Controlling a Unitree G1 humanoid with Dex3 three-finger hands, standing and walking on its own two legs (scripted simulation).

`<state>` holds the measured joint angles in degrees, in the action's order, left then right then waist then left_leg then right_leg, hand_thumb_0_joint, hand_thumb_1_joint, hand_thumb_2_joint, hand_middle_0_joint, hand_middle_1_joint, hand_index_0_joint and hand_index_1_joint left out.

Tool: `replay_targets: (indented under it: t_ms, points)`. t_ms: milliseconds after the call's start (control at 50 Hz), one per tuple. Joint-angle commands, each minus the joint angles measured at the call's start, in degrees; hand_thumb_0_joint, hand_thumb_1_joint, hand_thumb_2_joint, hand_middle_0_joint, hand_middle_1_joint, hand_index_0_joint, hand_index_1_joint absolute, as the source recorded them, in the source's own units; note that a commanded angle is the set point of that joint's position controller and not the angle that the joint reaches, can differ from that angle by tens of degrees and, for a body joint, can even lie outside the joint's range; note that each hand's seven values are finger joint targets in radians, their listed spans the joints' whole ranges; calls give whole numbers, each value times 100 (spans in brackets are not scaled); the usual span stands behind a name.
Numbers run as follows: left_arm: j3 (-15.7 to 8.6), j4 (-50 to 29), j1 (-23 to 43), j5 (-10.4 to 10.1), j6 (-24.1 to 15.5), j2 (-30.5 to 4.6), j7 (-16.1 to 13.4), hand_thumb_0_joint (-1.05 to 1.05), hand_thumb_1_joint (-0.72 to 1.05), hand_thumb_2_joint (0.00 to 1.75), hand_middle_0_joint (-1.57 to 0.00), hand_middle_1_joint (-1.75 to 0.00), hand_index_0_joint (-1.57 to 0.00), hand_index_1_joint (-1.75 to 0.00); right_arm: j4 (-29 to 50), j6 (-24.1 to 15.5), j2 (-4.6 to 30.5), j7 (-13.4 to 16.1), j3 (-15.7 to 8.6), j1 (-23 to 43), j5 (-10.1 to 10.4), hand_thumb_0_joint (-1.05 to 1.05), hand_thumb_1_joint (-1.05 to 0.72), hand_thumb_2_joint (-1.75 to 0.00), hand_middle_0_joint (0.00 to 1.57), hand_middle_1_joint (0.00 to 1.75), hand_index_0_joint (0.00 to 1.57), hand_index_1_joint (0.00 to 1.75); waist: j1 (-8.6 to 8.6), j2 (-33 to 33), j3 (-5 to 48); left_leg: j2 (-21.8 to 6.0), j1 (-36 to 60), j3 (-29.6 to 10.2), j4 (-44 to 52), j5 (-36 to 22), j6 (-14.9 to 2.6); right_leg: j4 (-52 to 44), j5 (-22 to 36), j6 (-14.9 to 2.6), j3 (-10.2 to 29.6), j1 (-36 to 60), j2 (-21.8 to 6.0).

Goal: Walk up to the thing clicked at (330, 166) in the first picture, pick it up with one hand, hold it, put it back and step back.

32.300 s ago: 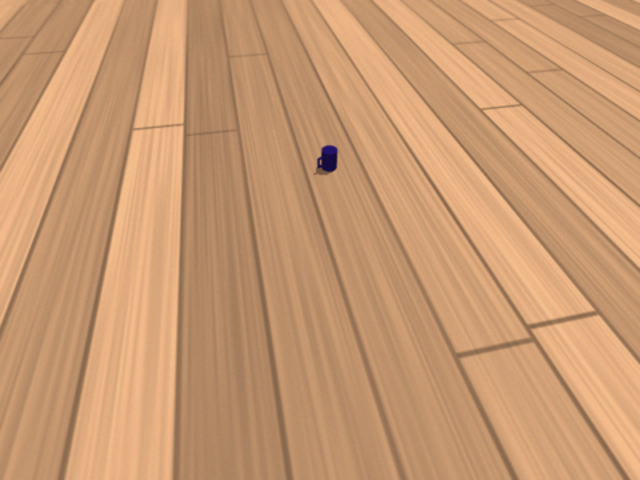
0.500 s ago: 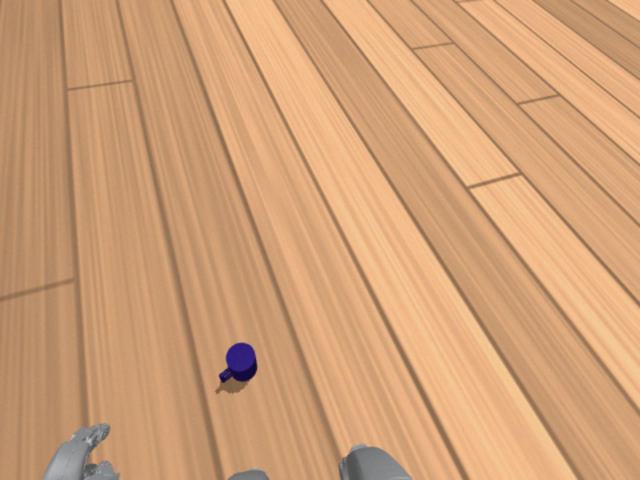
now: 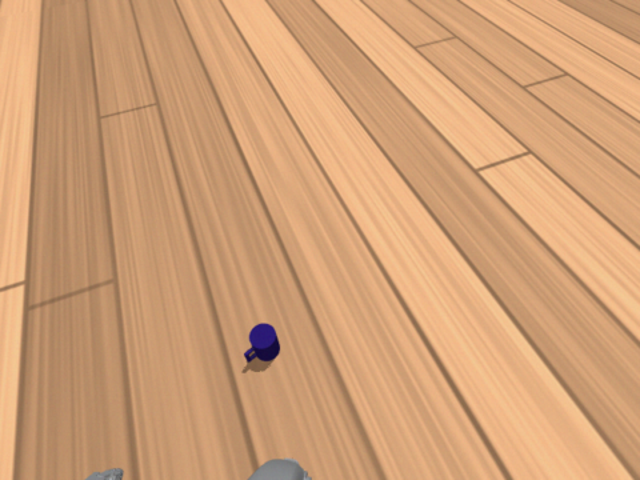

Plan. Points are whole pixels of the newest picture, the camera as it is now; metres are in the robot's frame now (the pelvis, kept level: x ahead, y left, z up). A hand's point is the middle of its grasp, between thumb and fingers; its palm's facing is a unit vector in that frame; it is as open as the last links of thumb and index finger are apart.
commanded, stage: step back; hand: left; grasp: from above
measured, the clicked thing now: (260, 346) +0.56 +0.24 -0.71
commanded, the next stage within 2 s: none
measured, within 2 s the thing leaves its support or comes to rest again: neither
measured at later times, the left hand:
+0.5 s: hand out of the picture -0.06 +0.26 -0.16, palm faces -0.03 -0.92 -0.39, open 7.3 cm
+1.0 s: hand out of the picture -0.22 +0.25 -0.15, palm faces +0.05 -0.92 -0.38, open 7.3 cm
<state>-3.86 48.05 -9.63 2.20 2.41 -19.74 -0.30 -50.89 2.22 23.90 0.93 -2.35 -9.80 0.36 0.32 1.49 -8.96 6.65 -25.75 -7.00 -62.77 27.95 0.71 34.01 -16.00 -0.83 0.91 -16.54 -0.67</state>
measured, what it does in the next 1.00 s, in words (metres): walks backwards: left foot, then right foot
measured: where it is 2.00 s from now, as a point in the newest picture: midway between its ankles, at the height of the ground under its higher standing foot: outside the picture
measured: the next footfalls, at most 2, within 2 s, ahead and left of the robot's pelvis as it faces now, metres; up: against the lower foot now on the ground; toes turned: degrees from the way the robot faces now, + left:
left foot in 0.12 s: -0.02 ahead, +0.12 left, +0.00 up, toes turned +0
right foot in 0.52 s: -0.15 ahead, -0.14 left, +0.00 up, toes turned +0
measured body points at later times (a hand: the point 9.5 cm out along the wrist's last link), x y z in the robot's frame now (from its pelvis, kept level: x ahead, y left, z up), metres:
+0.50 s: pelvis -0.16 -0.01 -0.01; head -0.10 +0.00 +0.43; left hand -0.06 +0.31 -0.13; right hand -0.02 -0.32 -0.11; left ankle -0.06 +0.12 -0.73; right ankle -0.19 -0.14 -0.72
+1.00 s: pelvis -0.34 -0.02 -0.01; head -0.29 +0.00 +0.44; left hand -0.22 +0.30 -0.12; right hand -0.25 -0.33 -0.12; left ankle -0.30 +0.10 -0.73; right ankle -0.31 -0.15 -0.66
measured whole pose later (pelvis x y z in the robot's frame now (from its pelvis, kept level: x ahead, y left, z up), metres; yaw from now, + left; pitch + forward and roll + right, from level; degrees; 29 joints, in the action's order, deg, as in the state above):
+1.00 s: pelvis -0.34 -0.02 -0.01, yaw +3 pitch -4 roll -1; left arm -4.2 46.9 -6.5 0.5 4.3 -22.8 -0.9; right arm -50.7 2.1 20.8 0.1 -1.3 -10.9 -2.0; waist -0.6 -1.7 -9.8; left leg 0.8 -17.5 -1.6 -36.6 15.6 -1.5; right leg 66.7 -28.8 -0.8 7.0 -29.0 5.4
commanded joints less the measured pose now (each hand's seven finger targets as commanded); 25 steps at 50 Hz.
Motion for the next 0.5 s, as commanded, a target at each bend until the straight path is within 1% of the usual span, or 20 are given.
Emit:
replay_targets:
  t_ms: [0,40,60,80,100,120,140,160,180,200,220,260,300,360,380,400,420,440,460,480]
  points:
    - [-420,-673,2,-16,-149,-1431,-192,0,90,90,-20,-30,-20,-30,499,-150,841,91,-246,42,-70,0,-90,-90,20,30,20,30,272,-1153,1156,-392,-223,258,1440,231,29,-390,3152,-1182,1151,1625,-1391]
    - [-397,-699,-13,-63,-98,-1485,-168,0,90,90,-20,-30,-20,-30,451,-181,778,72,-265,-142,-100,0,-90,-90,20,30,20,30,209,-1285,1269,-472,240,527,2520,-77,-57,-112,3267,-1074,1081,1606,-1298]
    - [-394,-749,109,-111,-71,-1547,-146,0,90,90,-20,-30,-20,-30,367,-202,759,64,-286,-374,-120,0,-90,-90,20,30,20,30,53,-1230,1320,-458,647,682,3202,-675,-115,81,3134,-967,952,1406,-1213]
    - [-376,-801,221,-146,-38,-1568,-121,0,90,90,-20,-30,-20,-30,270,-230,795,57,-322,-603,-137,0,-90,-90,20,30,20,30,-92,-1054,1392,-510,1150,753,3982,-1675,-124,300,2831,-789,847,1086,-1123]
    - [-306,-858,121,-159,-13,-1397,-99,0,90,90,-20,-30,-20,-30,311,-253,1086,56,-419,-502,-197,0,-90,-90,20,30,20,30,-24,-535,1376,-1005,1638,-35,3916,-2404,-316,505,1851,-455,753,264,-805]
    - [-260,-944,143,-192,-23,-1151,-90,0,90,90,-20,-30,-20,-30,426,-255,1657,30,-537,-284,-229,0,-90,-90,20,30,20,30,-39,801,1353,-2262,1857,-1680,4072,-3221,-943,1343,-72,-122,175,-785,136]
    - [-389,-923,608,-175,-13,-1372,-173,0,90,90,-20,-30,-20,-30,515,-239,2044,-13,-597,-167,-184,0,-90,-90,20,30,20,30,-389,1339,1171,-2955,1011,-2464,4356,-3720,-1778,2588,-2176,-6,432,-717,558]
    - [-410,-862,665,-127,3,-1415,-200,0,90,90,-20,-30,-20,-30,459,-273,1780,8,-560,-148,-218,0,-90,-90,20,30,20,30,-320,720,1045,-2815,972,-2132,4165,-3876,-1745,3317,-2118,-54,1003,-799,607]
    - [-394,-795,459,-193,18,-1319,-195,0,90,90,-20,-30,-20,-30,524,-270,1477,34,-442,112,-205,0,-90,-90,20,30,20,30,-109,364,1065,-2442,1317,-1385,3931,-4288,-1507,3605,-1835,-124,1158,-1096,635]
    - [-382,-701,209,-236,14,-1233,-194,0,90,90,-20,-30,-20,-30,560,-256,1276,64,-380,300,-236,0,-90,-90,20,30,20,30,58,379,1028,-2195,1511,-970,3781,-4434,-1338,3783,-1615,-123,1149,-1265,639]
    - [-399,-600,39,-215,3,-1302,-185,0,90,90,-20,-30,-20,-30,593,-254,1274,89,-393,333,-207,0,-90,-90,20,30,20,30,86,604,919,-2241,1380,-857,3766,-4372,-1379,3971,-1506,-83,1015,-1234,627]
    - [-430,-526,-80,-175,-8,-1287,-152,0,90,90,-20,-30,-20,-30,633,-249,1103,94,-367,293,-207,0,-90,-90,20,30,20,30,25,553,949,-2153,1657,-767,3688,-4260,-1450,3841,-1408,110,873,-1245,576]
    - [-418,-581,-77,-137,-33,-1246,-130,0,90,90,-20,-30,-20,-30,687,-239,1115,113,-383,97,-200,0,-90,-90,20,30,20,30,-117,563,1040,-2211,2028,-738,3562,-4289,-1575,3335,-1463,243,766,-1281,510]
    - [-399,-599,-37,-141,-56,-1211,-91,0,90,90,-20,-30,-20,-30,726,-208,1204,108,-426,23,-210,0,-90,-90,20,30,20,30,-247,707,1144,-2184,2100,-631,3530,-3886,-1575,2256,-1394,286,540,-988,367]
    - [-406,-570,-83,-142,-63,-1213,-83,0,90,90,-20,-30,-20,-30,754,-187,1262,95,-433,45,-221,0,-90,-90,20,30,20,30,-236,852,1153,-2217,1946,-659,3587,-3676,-1526,1877,-1347,255,414,-738,301]
    - [-410,-530,-168,-141,-82,-1218,-70,0,90,90,-20,-30,-20,-30,779,-165,1290,76,-435,84,-221,0,-90,-90,20,30,20,30,-215,922,1245,-2128,1911,-606,3567,-3424,-1438,1433,-1255,217,256,-536,258]
    - [-408,-435,-346,-138,-89,-1196,-50,0,90,90,-20,-30,-20,-30,824,-136,1349,64,-457,220,-206,0,-90,-90,20,30,20,30,-142,1109,1382,-2142,1847,-622,3523,-3198,-1339,879,-1109,143,167,-297,178]
    - [-423,-294,-663,-131,-102,-1217,-28,0,90,90,-20,-30,-20,-30,870,-105,1427,54,-474,354,-177,0,-90,-90,20,30,20,30,1,1134,1506,-2109,1587,-568,3452,-2901,-1242,321,-778,75,34,112,154]
    - [-436,-139,-903,-114,-115,-1208,-12,0,90,90,-20,-30,-20,-30,892,-67,1432,42,-472,474,-151,0,-90,-90,20,30,20,30,126,1048,1560,-1951,1279,-421,3279,-2651,-1072,-469,-262,1,-126,571,194]
    - [-448,-28,-1114,-67,-142,-1257,-15,0,90,90,-20,-30,-20,-30,884,-27,1352,36,-437,476,-112,0,-90,-90,20,30,20,30,196,930,1554,-1773,870,-321,3064,-2184,-825,-933,6,-107,-42,912,163]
